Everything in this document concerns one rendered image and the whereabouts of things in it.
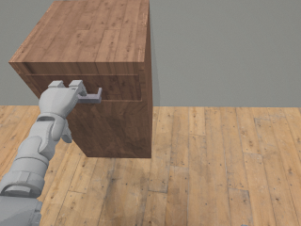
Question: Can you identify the cabinet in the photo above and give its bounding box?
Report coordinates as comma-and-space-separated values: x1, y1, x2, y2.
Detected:
8, 0, 153, 159

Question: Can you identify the drawer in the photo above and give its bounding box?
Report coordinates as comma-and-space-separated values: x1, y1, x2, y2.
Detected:
26, 73, 142, 101

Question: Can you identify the robot left hand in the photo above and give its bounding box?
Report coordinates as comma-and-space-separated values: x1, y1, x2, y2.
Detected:
39, 80, 87, 143

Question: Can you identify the handle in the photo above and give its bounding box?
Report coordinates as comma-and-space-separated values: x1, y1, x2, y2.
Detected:
77, 88, 103, 104

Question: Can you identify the left robot forearm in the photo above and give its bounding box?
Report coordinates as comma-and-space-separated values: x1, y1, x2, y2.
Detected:
0, 113, 66, 199

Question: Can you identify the robot left upper arm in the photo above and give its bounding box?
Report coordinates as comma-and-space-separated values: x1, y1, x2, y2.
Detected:
0, 196, 43, 226

